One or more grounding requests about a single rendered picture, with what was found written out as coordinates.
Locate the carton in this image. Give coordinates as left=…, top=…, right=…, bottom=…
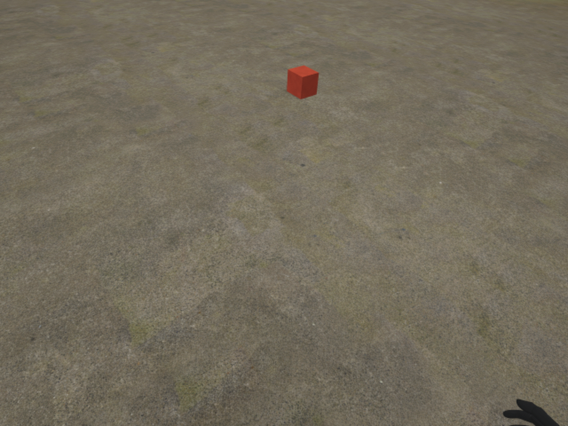
left=287, top=66, right=319, bottom=99

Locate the right robot hand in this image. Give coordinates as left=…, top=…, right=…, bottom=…
left=503, top=399, right=560, bottom=426

